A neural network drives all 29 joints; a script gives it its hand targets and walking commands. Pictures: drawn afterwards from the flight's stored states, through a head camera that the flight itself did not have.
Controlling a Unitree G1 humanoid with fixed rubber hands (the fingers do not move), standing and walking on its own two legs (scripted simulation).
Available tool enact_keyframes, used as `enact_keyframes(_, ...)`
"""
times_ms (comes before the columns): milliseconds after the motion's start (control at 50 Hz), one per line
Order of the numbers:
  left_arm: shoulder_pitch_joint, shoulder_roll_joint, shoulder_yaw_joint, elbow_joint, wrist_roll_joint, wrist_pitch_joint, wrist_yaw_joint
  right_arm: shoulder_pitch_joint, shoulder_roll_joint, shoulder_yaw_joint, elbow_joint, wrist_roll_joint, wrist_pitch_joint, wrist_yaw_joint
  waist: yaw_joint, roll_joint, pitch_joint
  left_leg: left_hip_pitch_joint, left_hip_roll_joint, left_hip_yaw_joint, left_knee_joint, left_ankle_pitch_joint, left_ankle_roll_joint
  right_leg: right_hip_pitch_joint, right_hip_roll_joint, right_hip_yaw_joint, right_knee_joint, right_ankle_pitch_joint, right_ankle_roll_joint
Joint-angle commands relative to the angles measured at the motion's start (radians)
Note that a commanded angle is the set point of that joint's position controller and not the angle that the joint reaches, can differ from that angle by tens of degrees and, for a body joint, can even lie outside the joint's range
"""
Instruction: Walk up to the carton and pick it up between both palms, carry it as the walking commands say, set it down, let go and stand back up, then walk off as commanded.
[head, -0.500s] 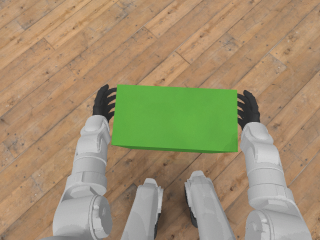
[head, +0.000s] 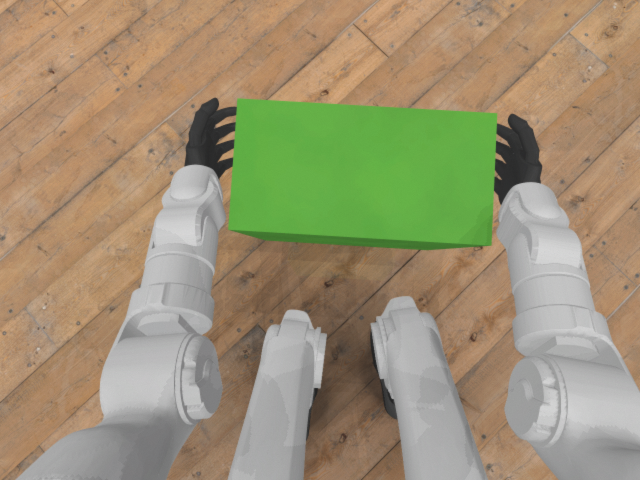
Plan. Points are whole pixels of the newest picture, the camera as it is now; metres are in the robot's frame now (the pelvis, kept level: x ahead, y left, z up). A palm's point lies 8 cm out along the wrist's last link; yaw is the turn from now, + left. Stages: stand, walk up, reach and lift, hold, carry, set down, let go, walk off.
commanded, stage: set down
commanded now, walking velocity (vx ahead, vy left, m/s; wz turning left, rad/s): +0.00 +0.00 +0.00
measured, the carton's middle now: (354, 191) +0.47 -0.03 -0.19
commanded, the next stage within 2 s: none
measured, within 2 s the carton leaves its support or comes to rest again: rests again in 1.42 s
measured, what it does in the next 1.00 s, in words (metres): lowers itself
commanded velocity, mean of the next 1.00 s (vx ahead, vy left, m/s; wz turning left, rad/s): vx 0.00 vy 0.00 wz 0.00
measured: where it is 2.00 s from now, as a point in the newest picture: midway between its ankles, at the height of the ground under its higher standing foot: (346, 399)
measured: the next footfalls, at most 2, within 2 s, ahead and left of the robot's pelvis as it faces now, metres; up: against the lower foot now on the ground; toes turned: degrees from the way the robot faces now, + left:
none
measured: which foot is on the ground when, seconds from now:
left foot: down 0.00-1.00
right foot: down 0.00-1.00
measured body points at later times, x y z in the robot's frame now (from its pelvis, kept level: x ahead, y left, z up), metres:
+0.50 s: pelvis -0.01 -0.01 -0.07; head +0.30 -0.03 +0.25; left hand +0.52 +0.15 -0.18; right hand +0.47 -0.23 -0.21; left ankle +0.08 +0.09 -0.47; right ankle +0.13 -0.12 -0.47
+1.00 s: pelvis -0.03 +0.00 -0.12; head +0.33 +0.00 +0.16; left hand +0.52 +0.17 -0.27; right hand +0.48 -0.21 -0.28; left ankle +0.08 +0.09 -0.47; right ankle +0.13 -0.12 -0.47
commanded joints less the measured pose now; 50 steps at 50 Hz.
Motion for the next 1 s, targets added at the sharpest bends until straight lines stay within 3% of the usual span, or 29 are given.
enact_keyframes(0, -0.707, -0.856, -0.503, -0.164, -0.114, -0.035, -0.192, -0.726, 0.817, 0.476, -0.163, 0.105, -0.022, 0.216, -0.033, 0.054, -1.013, 0.433, 0.023, -0.008, -0.148, 0.207, -0.015, 0.558, 0.013, -0.077, -0.042, 0.182, -0.022)
enact_keyframes(100, -0.683, -0.848, -0.473, -0.03, -0.104, -0.014, -0.197, -0.762, 0.801, 0.462, -0.126, 0.107, -0.019, 0.207, -0.012, 0.048, -0.955, 0.335, 0.018, -0.016, -0.145, 0.147, -0.007, 0.539, 0.008, -0.087, 0.007, 0.158, -0.016)
enact_keyframes(120, -0.707, -0.852, -0.47, -0.073, -0.118, -0.023, -0.198, -0.829, 0.766, 0.497, -0.168, 0.115, -0.023, 0.202, 0.002, 0.007, -0.98, 0.309, 0.014, 0.007, -0.105, 0.152, -0.006, 0.559, 0.008, -0.084, 0.012, 0.129, -0.012)
enact_keyframes(140, -0.654, -0.852, -0.449, -0.006, -0.093, -0.018, -0.206, -0.835, 0.813, 0.521, -0.199, 0.141, -0.022, 0.201, 0.046, 0.043, -0.992, 0.3, 0.01, 0.039, -0.094, 0.196, -0.003, 0.602, 0.006, -0.064, 0.013, 0.185, -0.01)
enact_keyframes(180, -0.682, -0.797, -0.418, -0.015, -0.102, -0.025, -0.208, -0.722, 0.771, 0.449, -0.075, 0.086, -0.011, 0.191, -0.01, -0.007, -0.895, 0.191, 0.014, 0.015, -0.08, 0.154, -0.006, 0.56, 0.008, -0.072, 0.027, 0.178, -0.012)
enact_keyframes(220, -0.704, -0.824, -0.429, -0.056, -0.119, -0.035, -0.226, -0.781, 0.816, 0.496, -0.125, 0.099, -0.008, 0.18, -0.01, -0.075, -0.974, 0.155, 0.015, 0.046, -0.032, 0.151, 0.009, 0.662, 0.005, -0.048, 0.022, 0.172, -0.002)
enact_keyframes(260, -0.757, -0.846, -0.502, -0.106, -0.165, -0.036, -0.223, -0.858, 0.767, 0.531, -0.254, 0.133, -0.033, 0.175, -0.036, -0.034, -1.11, 0.237, 0.01, 0.02, -0.029, 0.228, 0.003, 0.661, 0.008, -0.089, 0.084, 0.273, -0.009)
enact_keyframes(300, -0.708, -0.788, -0.439, -0.072, -0.14, -0.043, -0.221, -0.839, 0.769, 0.531, -0.163, 0.128, -0.031, 0.17, -0.003, -0.068, -1.02, 0.159, 0.008, 0.025, -0.002, 0.215, -0.001, 0.662, 0.004, -0.068, 0.087, 0.262, -0.003)
enact_keyframes(340, -0.724, -0.758, -0.452, -0.062, -0.148, -0.039, -0.228, -0.809, 0.728, 0.49, -0.172, 0.108, -0.03, 0.15, -0.028, -0.034, -0.987, 0.127, 0.014, 0.04, 0.01, 0.174, -0.008, 0.637, 0.003, -0.07, 0.086, 0.234, -0.004)
enact_keyframes(380, -0.714, -0.792, -0.508, -0.095, -0.16, -0.043, -0.228, -0.856, 0.77, 0.571, -0.266, 0.166, -0.047, 0.148, 0.031, -0.024, -1.141, 0.197, 0.018, 0.048, 0.027, 0.252, -0.009, 0.726, 0.01, -0.071, 0.127, 0.328, 0.0)
enact_keyframes(400, -0.757, -0.769, -0.501, -0.155, -0.163, -0.058, -0.223, -0.853, 0.786, 0.574, -0.258, 0.171, -0.045, 0.147, 0.028, -0.068, -1.148, 0.18, 0.019, 0.041, 0.054, 0.281, 0.002, 0.705, 0.013, -0.065, 0.139, 0.352, 0.004)
enact_keyframes(420, -0.742, -0.752, -0.468, -0.084, -0.139, -0.047, -0.22, -0.807, 0.742, 0.533, -0.152, 0.144, -0.036, 0.146, 0.022, -0.003, -1.025, 0.12, 0.022, 0.043, 0.048, 0.232, -0.012, 0.666, 0.01, -0.05, 0.136, 0.312, -0.005)
enact_keyframes(460, -0.732, -0.728, -0.462, -0.07, -0.137, -0.045, -0.224, -0.794, 0.748, 0.507, -0.128, 0.135, -0.034, 0.145, 0.016, -0.027, -0.981, 0.089, 0.033, 0.042, 0.071, 0.169, -0.008, 0.61, 0.013, -0.051, 0.148, 0.242, -0.004)
enact_keyframes(560, -0.723, -0.742, -0.456, -0.04, -0.151, -0.064, -0.215, -0.904, 0.73, 0.546, -0.194, 0.175, -0.068, 0.138, 0.051, -0.036, -1.016, 0.096, 0.027, 0.023, 0.094, 0.24, 0.007, 0.603, 0.012, -0.055, 0.211, 0.306, -0.006)
enact_keyframes(580, -0.758, -0.749, -0.472, -0.027, -0.169, -0.068, -0.213, -0.849, 0.7, 0.501, -0.137, 0.139, -0.07, 0.128, -0.025, -0.077, -0.986, 0.073, 0.03, 0.008, 0.11, 0.229, 0.0, 0.603, 0.012, -0.074, 0.216, 0.314, -0.003)
enact_keyframes(600, -0.769, -0.729, -0.46, 0.002, -0.162, -0.062, -0.208, -0.904, 0.678, 0.5, -0.15, 0.166, -0.073, 0.124, 0.012, -0.003, -0.985, 0.099, 0.034, 0.037, 0.121, 0.164, -0.001, 0.582, 0.0, -0.057, 0.213, 0.222, -0.012)
enact_keyframes(640, -0.785, -0.714, -0.454, -0.012, -0.168, -0.059, -0.209, -0.947, 0.661, 0.514, -0.153, 0.162, -0.075, 0.131, 0.012, -0.051, -0.928, 0.102, 0.032, 0.01, 0.109, 0.17, 0.0, 0.528, 0.003, -0.079, 0.226, 0.206, -0.013)
enact_keyframes(680, -0.87, -0.679, -0.512, -0.151, -0.205, -0.089, -0.185, -0.847, 0.659, 0.481, -0.095, 0.174, -0.085, 0.127, -0.028, -0.012, -0.995, 0.14, 0.038, 0.005, 0.143, 0.243, -0.011, 0.514, 0.007, -0.086, 0.278, 0.282, -0.028)
enact_keyframes(720, -0.809, -0.694, -0.495, -0.05, -0.179, -0.079, -0.179, -0.949, 0.649, 0.492, -0.133, 0.201, -0.099, 0.124, 0.011, 0.03, -1.009, 0.164, 0.04, 0.02, 0.164, 0.246, -0.008, 0.495, 0.001, -0.081, 0.29, 0.275, -0.019)
enact_keyframes(740, -0.804, -0.683, -0.474, -0.014, -0.188, -0.072, -0.177, -0.92, 0.602, 0.459, -0.12, 0.164, -0.093, 0.127, -0.024, 0.044, -0.979, 0.15, 0.039, 0.021, 0.154, 0.217, -0.011, 0.515, -0.007, -0.072, 0.276, 0.257, -0.028)
enact_keyframes(760, -0.838, -0.692, -0.483, -0.03, -0.179, -0.073, -0.176, -0.961, 0.609, 0.488, -0.121, 0.179, -0.101, 0.133, 0.013, 0.035, -0.92, 0.131, 0.033, 0.015, 0.15, 0.216, -0.005, 0.432, -0.005, -0.084, 0.285, 0.228, -0.023)
enact_keyframes(780, -0.809, -0.707, -0.499, -0.074, -0.192, -0.081, -0.169, -0.965, 0.629, 0.503, -0.183, 0.198, -0.103, 0.132, 0.007, 0.023, -1.062, 0.226, 0.033, 0.015, 0.165, 0.247, -0.003, 0.509, -0.006, -0.085, 0.303, 0.237, -0.023)
enact_keyframes(800, -0.821, -0.693, -0.484, -0.052, -0.177, -0.076, -0.174, -0.939, 0.663, 0.512, -0.076, 0.196, -0.089, 0.135, 0.023, 0.026, -0.973, 0.148, 0.038, 0.021, 0.179, 0.206, -0.005, 0.5, -0.007, -0.073, 0.296, 0.222, -0.024)
enact_keyframes(840, -0.887, -0.675, -0.507, -0.074, -0.203, -0.078, -0.169, -0.972, 0.648, 0.502, -0.116, 0.197, -0.092, 0.135, -0.024, -0.001, -1.046, 0.184, 0.039, 0.001, 0.179, 0.206, -0.001, 0.517, -0.011, -0.084, 0.318, 0.244, -0.025)
enact_keyframes(860, -0.923, -0.681, -0.542, -0.129, -0.22, -0.08, -0.161, -0.97, 0.645, 0.505, -0.136, 0.224, -0.096, 0.134, -0.025, 0.039, -1.114, 0.273, 0.041, 0.005, 0.191, 0.24, -0.004, 0.509, -0.003, -0.085, 0.331, 0.249, -0.031)
enact_keyframes(880, -0.897, -0.667, -0.515, -0.135, -0.213, -0.078, -0.157, -1.026, 0.63, 0.529, -0.156, 0.229, -0.097, 0.137, 0.002, 0.0, -1.091, 0.215, 0.036, 0.009, 0.21, 0.241, 0.001, 0.509, -0.003, -0.08, 0.332, 0.239, -0.032)
enact_keyframes(920, -0.944, -0.688, -0.554, -0.139, -0.219, -0.07, -0.145, -1.009, 0.589, 0.492, -0.111, 0.219, -0.09, 0.135, -0.044, 0.077, -1.116, 0.271, 0.039, 0.002, 0.196, 0.238, -0.013, 0.509, -0.009, -0.097, 0.352, 0.258, -0.038)
enact_keyframes(940, -0.959, -0.656, -0.552, -0.156, -0.239, -0.067, -0.138, -1.029, 0.551, 0.514, -0.15, 0.239, -0.098, 0.132, -0.023, 0.092, -1.179, 0.351, 0.043, 0.0, 0.222, 0.267, -0.024, 0.553, -0.016, -0.075, 0.354, 0.276, -0.055)
enact_keyframes(980, -1.001, -0.677, -0.593, -0.181, -0.26, -0.067, -0.132, -1.033, 0.548, 0.511, -0.14, 0.242, -0.097, 0.129, -0.052, 0.129, -1.227, 0.416, 0.049, -0.004, 0.226, 0.273, -0.026, 0.515, -0.021, -0.089, 0.362, 0.266, -0.057)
